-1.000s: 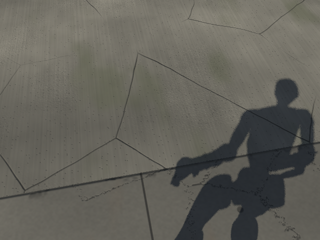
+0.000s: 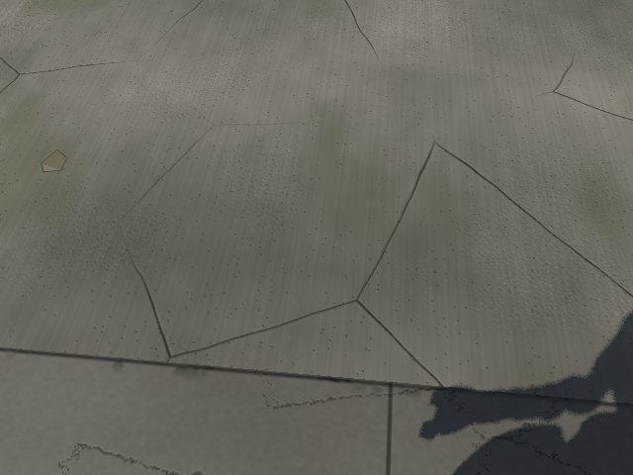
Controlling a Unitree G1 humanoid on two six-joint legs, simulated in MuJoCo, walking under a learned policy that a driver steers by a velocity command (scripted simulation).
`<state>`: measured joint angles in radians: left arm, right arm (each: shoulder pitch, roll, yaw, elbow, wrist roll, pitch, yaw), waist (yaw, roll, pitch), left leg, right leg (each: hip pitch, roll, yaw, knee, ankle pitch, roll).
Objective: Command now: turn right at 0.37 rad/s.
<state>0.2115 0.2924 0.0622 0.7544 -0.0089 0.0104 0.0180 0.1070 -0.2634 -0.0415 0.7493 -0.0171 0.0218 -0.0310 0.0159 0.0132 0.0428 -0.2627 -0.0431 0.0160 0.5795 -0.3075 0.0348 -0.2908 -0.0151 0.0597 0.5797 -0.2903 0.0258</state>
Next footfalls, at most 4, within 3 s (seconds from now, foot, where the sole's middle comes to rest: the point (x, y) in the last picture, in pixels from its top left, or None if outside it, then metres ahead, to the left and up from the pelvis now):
0.52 right None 0.00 -0.15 -0.77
1.02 left None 0.02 0.08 -0.77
1.50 right None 0.06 -0.15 -0.77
2.06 right None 0.32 -0.22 -0.77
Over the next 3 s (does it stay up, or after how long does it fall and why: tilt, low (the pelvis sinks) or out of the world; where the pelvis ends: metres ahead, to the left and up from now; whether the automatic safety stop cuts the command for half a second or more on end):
stays up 0.47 -0.07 0.01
